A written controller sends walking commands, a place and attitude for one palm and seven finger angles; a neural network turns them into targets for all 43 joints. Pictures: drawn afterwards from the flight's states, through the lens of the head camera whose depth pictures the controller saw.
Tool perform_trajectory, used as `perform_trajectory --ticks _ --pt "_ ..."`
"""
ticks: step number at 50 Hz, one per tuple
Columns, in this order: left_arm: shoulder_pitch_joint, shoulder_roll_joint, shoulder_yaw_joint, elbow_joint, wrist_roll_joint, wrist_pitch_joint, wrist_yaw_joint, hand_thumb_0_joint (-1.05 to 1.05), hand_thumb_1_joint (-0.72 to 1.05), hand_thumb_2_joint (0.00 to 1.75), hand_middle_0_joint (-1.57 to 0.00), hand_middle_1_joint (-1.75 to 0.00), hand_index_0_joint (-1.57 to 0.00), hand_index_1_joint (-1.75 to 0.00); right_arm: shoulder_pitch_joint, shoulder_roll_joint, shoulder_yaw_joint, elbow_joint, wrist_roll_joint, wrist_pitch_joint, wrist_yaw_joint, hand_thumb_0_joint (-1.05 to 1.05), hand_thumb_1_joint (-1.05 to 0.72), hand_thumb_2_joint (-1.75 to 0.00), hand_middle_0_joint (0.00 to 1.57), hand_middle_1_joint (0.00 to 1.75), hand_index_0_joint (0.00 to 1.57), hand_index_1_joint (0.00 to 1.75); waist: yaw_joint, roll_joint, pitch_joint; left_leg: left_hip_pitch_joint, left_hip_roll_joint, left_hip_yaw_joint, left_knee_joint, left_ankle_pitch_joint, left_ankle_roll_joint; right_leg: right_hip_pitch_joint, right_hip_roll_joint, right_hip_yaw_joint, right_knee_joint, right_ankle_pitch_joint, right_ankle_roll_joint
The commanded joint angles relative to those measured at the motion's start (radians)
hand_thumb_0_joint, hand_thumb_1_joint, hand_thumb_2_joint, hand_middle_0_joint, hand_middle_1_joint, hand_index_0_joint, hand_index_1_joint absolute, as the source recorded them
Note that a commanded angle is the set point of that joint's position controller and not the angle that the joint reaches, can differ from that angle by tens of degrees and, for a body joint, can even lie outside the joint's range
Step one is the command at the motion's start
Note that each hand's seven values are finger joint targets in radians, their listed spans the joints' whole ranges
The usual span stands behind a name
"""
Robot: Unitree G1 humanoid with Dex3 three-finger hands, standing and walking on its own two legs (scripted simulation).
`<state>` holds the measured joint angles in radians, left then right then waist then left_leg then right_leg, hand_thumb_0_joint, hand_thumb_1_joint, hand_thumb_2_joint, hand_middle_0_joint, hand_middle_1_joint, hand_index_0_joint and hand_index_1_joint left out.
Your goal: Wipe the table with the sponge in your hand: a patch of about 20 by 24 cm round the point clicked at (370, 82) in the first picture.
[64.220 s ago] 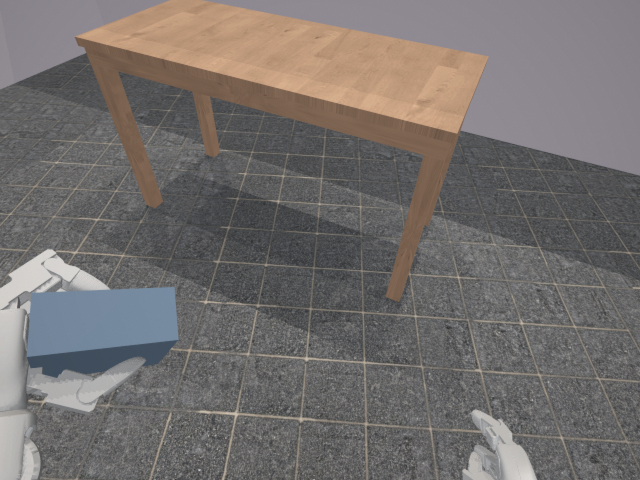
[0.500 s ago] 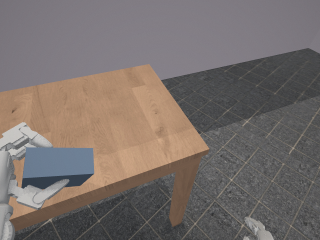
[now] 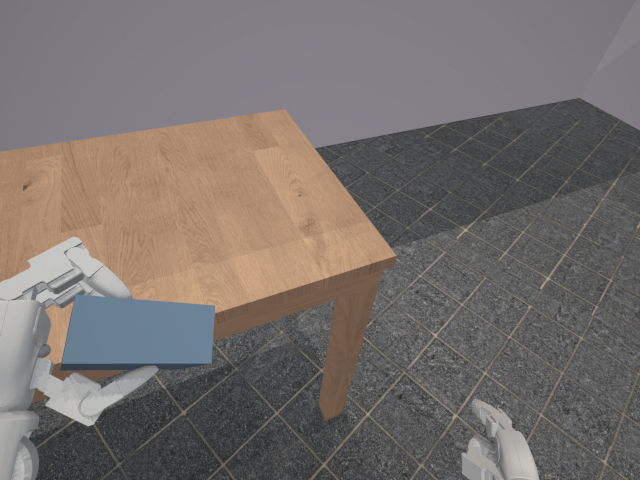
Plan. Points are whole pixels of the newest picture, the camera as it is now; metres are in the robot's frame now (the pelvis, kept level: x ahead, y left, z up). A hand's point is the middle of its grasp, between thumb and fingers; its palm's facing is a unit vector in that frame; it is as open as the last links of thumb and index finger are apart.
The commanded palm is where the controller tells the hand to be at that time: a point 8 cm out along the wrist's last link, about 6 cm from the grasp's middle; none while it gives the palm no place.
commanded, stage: step back with the hand held close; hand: left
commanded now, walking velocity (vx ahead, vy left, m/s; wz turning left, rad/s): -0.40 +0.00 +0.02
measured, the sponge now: (156, 338) +0.22 +0.17 +0.15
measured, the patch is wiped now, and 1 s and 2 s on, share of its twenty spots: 0.95 0.95 0.95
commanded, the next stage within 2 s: stop stepping back and stand still in 0.16 s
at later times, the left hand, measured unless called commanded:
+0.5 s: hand out of the picture +0.02 +0.25 +0.20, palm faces +0.31 -0.89 -0.35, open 9.5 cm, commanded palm -0.02 +0.31 +0.21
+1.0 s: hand out of the picture -0.07 +0.29 +0.20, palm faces +0.42 -0.80 -0.44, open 9.5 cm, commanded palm -0.12 +0.32 +0.21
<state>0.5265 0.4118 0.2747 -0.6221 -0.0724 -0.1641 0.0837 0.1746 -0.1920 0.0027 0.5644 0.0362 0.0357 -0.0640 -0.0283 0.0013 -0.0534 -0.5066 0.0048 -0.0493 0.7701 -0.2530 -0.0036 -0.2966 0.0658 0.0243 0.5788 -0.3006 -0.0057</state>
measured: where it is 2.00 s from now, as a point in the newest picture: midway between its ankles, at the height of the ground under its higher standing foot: outside the picture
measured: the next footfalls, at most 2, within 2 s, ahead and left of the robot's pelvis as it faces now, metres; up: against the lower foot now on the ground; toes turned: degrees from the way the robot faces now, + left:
left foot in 0.06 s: +0.06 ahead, +0.12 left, +0.00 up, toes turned -1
right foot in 0.40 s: -0.15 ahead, -0.10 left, +0.00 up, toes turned -2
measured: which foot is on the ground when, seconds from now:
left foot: up 0.00-0.04, down 0.06-0.40, up 0.42-0.62, down 0.64-0.96, up 0.98-1.00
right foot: down 0.00-0.10, up 0.12-0.38, down 0.40-0.64, up 0.66-0.96, down 0.98-1.00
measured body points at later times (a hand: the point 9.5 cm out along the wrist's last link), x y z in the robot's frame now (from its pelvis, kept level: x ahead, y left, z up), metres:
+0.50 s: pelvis -0.18 +0.03 +0.00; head -0.22 +0.05 +0.45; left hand +0.00 +0.30 +0.22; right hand -0.03 -0.19 -0.08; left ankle -0.11 +0.12 -0.66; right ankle -0.19 -0.10 -0.73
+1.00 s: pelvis -0.28 +0.04 +0.00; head -0.31 +0.03 +0.44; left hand -0.10 +0.33 +0.22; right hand -0.14 -0.18 -0.11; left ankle -0.28 +0.16 -0.71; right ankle -0.23 -0.08 -0.73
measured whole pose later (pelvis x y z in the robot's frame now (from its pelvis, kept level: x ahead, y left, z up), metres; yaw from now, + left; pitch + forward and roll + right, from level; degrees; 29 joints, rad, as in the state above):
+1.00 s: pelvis -0.28 +0.04 +0.00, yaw +1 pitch -1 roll -1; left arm 0.42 0.44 0.37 -0.43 -0.05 -0.13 0.11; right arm 0.31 -0.19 0.04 0.64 0.03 -0.05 -0.05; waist -0.02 0.06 -0.09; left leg -0.38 0.06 0.01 0.85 -0.47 0.03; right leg -0.33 0.00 -0.08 0.58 -0.26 -0.04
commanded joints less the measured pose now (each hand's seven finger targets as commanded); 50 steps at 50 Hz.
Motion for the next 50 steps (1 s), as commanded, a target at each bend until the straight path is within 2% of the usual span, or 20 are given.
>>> perform_trajectory --ticks 1,5,10,17,19,20,21,22,23,27,31,32,33,37,44,46,47,48,49,50 --pt "-0.078 0.200 0.234 -0.204 -0.024 -0.066 0.055 0.00 0.10 1.30 -1.20 -1.60 -1.20 -1.60 -0.118 -0.094 -0.028 -0.159 -0.016 -0.046 -0.013 0.00 -0.90 -0.90 0.20 0.30 0.20 0.30 0.010 -0.053 -0.019 0.093 0.064 -0.055 -0.026 -0.053 -0.008 -0.124 -0.352 0.176 -0.155 0.500 -0.109" --pt "-0.093 0.163 0.223 -0.147 -0.021 -0.077 0.060 0.00 0.10 1.30 -1.20 -1.60 -1.20 -1.60 -0.093 -0.146 -0.051 -0.157 -0.018 -0.078 -0.017 0.00 -0.90 -0.90 0.20 0.30 0.20 0.30 0.029 0.276 -0.097 0.151 0.263 -0.228 -0.410 0.420 0.079 -0.094 -0.049 0.001 0.164 -0.027 0.011" --pt "-0.119 0.109 0.153 -0.261 -0.020 -0.067 0.053 0.00 0.10 1.30 -1.20 -1.60 -1.20 -1.60 -0.026 -0.138 -0.059 -0.118 -0.034 -0.147 0.009 0.00 -0.90 -0.90 0.20 0.30 0.20 0.30 0.037 0.176 -0.239 0.337 0.300 -0.211 -0.397 0.493 0.136 -0.188 -0.041 0.051 0.382 -0.212 0.032" --pt "-0.130 0.125 0.175 -0.200 0.003 0.003 0.072 0.00 0.10 1.30 -1.20 -1.60 -1.20 -1.60 -0.063 -0.142 -0.034 -0.125 -0.029 -0.170 0.011 0.00 -0.90 -0.90 0.20 0.30 0.20 0.30 0.041 0.283 -0.125 0.015 0.165 -0.102 -0.578 -0.439 0.026 0.142 0.031 -0.106 0.020 -0.180 -0.009" --pt "-0.100 0.173 0.209 -0.152 0.015 0.019 0.063 0.00 0.10 1.30 -1.20 -1.60 -1.20 -1.60 -0.043 -0.129 -0.038 -0.118 -0.033 -0.138 0.014 0.00 -0.90 -0.90 0.20 0.30 0.20 0.30 0.041 0.143 -0.142 0.007 0.017 0.057 -0.308 -0.457 -0.039 0.176 -0.027 -0.098 -0.217 -0.119 -0.086" --pt "-0.126 0.156 0.181 -0.151 0.005 0.014 0.050 0.00 0.10 1.30 -1.20 -1.60 -1.20 -1.60 -0.044 -0.104 -0.036 -0.113 -0.026 -0.117 0.013 0.00 -0.90 -0.90 0.20 0.30 0.20 0.30 0.033 -0.069 -0.123 0.123 -0.050 0.141 0.094 -0.312 -0.045 -0.011 -0.186 0.037 -0.345 -0.018 -0.151" --pt "-0.183 0.195 0.193 -0.186 -0.011 0.008 0.047 0.00 0.10 1.30 -1.20 -1.60 -1.20 -1.60 -0.061 -0.115 -0.041 -0.115 -0.015 -0.110 0.012 0.00 -0.90 -0.90 0.20 0.30 0.20 0.30 0.015 -0.203 -0.104 0.143 -0.049 0.063 0.460 -0.185 -0.026 -0.174 -0.358 0.190 -0.430 0.085 -0.215" --pt "-0.218 0.208 0.209 -0.166 -0.019 0.007 0.046 0.00 0.10 1.30 -1.20 -1.60 -1.20 -1.60 -0.059 -0.114 -0.026 -0.105 -0.009 -0.107 0.010 0.00 -0.90 -0.90 0.20 0.30 0.20 0.30 -0.008 -0.153 -0.086 0.045 -0.040 0.050 0.615 -0.123 -0.016 -0.180 -0.386 0.155 -0.404 0.187 -0.215" --pt "-0.189 0.179 0.198 -0.084 -0.016 0.023 0.027 0.00 0.10 1.30 -1.20 -1.60 -1.20 -1.60 -0.049 -0.113 -0.033 -0.101 0.014 -0.100 0.015 0.00 -0.90 -0.90 0.20 0.30 0.20 0.30 -0.013 -0.277 -0.088 0.028 -0.012 -0.020 0.662 -0.061 -0.011 -0.234 -0.358 0.148 -0.357 0.027 -0.183" --pt "-0.266 0.155 0.163 0.028 -0.005 0.014 0.022 0.00 0.10 1.30 -1.20 -1.60 -1.20 -1.60 -0.114 -0.126 -0.019 -0.122 0.011 -0.069 0.010 0.00 -0.90 -0.90 0.20 0.30 0.20 0.30 -0.008 -0.075 0.104 0.089 0.104 -0.004 0.341 -0.172 0.035 -0.440 -0.333 0.055 -0.296 -0.186 -0.139" --pt "-0.353 0.140 0.141 -0.093 -0.004 -0.029 0.050 0.00 0.10 1.30 -1.20 -1.60 -1.20 -1.60 -0.051 -0.152 -0.018 -0.116 0.008 -0.149 -0.019 0.00 -0.90 -0.90 0.20 0.30 0.20 0.30 0.002 0.202 -0.043 0.302 0.055 0.064 -0.429 -0.168 0.073 -0.169 -0.164 0.003 0.125 -0.111 -0.098" --pt "-0.346 0.134 0.136 -0.188 -0.003 -0.038 0.059 0.00 0.10 1.30 -1.20 -1.60 -1.20 -1.60 -0.043 -0.182 -0.033 -0.147 -0.008 -0.161 -0.016 0.00 -0.90 -0.90 0.20 0.30 0.20 0.30 0.008 0.488 -0.068 0.414 0.206 -0.190 -0.531 -0.197 0.131 -0.322 -0.041 -0.071 0.402 -0.217 -0.047" --pt "-0.347 0.151 0.144 -0.278 0.011 -0.053 0.059 0.00 0.10 1.30 -1.20 -1.60 -1.20 -1.60 -0.035 -0.149 -0.031 -0.158 0.002 -0.176 -0.008 0.00 -0.90 -0.90 0.20 0.30 0.20 0.30 0.012 0.484 -0.091 0.470 0.296 -0.269 -0.478 -0.048 0.177 -0.470 -0.034 -0.078 0.573 -0.261 -0.021" --pt "-0.209 0.147 0.155 -0.266 0.008 -0.047 0.059 0.00 0.10 1.30 -1.20 -1.60 -1.20 -1.60 -0.014 -0.133 -0.029 -0.093 0.001 -0.214 0.035 0.00 -0.90 -0.90 0.20 0.30 0.20 0.30 -0.007 0.123 -0.004 0.353 0.339 -0.336 -0.492 0.073 0.220 -0.516 -0.124 0.034 0.628 -0.112 0.003" --pt "-0.153 0.140 0.205 0.032 0.002 -0.011 0.059 0.00 0.10 1.30 -1.20 -1.60 -1.20 -1.60 -0.057 -0.148 -0.026 -0.103 -0.017 -0.172 0.001 0.00 -0.90 -0.90 0.20 0.30 0.20 0.30 0.021 0.228 0.045 0.002 0.237 -0.073 -0.550 -0.432 0.122 0.052 -0.047 -0.155 0.125 -0.114 -0.013" --pt "-0.113 0.111 0.184 0.120 0.001 0.007 0.053 0.00 0.10 1.30 -1.20 -1.60 -1.20 -1.60 -0.061 -0.153 -0.024 -0.109 -0.018 -0.148 -0.002 0.00 -0.90 -0.90 0.20 0.30 0.20 0.30 0.055 0.075 0.021 -0.114 0.175 -0.015 -0.310 -0.452 0.092 0.273 -0.027 -0.157 -0.052 -0.084 -0.029" --pt "-0.117 0.105 0.165 0.137 0.008 0.015 0.044 0.00 0.10 1.30 -1.20 -1.60 -1.20 -1.60 -0.058 -0.145 -0.027 -0.106 -0.014 -0.136 0.000 0.00 -0.90 -0.90 0.20 0.30 0.20 0.30 0.059 -0.122 0.009 -0.174 0.097 0.066 -0.036 -0.415 0.071 0.310 -0.106 -0.042 -0.153 -0.097 -0.068" --pt "-0.152 0.126 0.163 0.116 0.012 0.014 0.035 0.00 0.10 1.30 -1.20 -1.60 -1.20 -1.60 -0.046 -0.136 -0.043 -0.107 -0.001 -0.127 0.006 0.00 -0.90 -0.90 0.20 0.30 0.20 0.30 0.041 -0.382 -0.022 -0.215 0.019 0.124 0.282 -0.336 0.049 0.274 -0.301 0.294 -0.304 -0.189 -0.145" --pt "-0.199 0.130 0.155 0.102 0.005 0.002 0.028 0.00 0.10 1.30 -1.20 -1.60 -1.20 -1.60 -0.048 -0.143 -0.049 -0.109 0.002 -0.135 0.006 0.00 -0.90 -0.90 0.20 0.30 0.20 0.30 0.021 -0.348 -0.001 -0.191 0.008 0.027 0.463 -0.275 0.037 0.146 -0.420 0.488 -0.404 -0.204 -0.177" --pt "-0.291 0.164 0.170 -0.016 -0.008 -0.025 0.020 0.00 0.10 1.30 -1.20 -1.60 -1.20 -1.60 -0.075 -0.127 -0.033 -0.110 -0.008 -0.146 0.012 0.00 -0.90 -0.90 0.20 0.30 0.20 0.30 0.008 -0.244 0.012 -0.182 0.031 0.023 0.531 -0.182 0.023 0.100 -0.414 0.443 -0.388 -0.032 -0.204"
